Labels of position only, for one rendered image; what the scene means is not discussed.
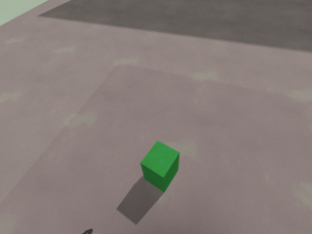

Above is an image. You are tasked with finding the carton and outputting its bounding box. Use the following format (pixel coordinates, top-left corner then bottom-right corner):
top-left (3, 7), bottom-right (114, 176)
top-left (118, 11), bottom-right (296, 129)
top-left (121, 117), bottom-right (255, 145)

top-left (140, 140), bottom-right (179, 192)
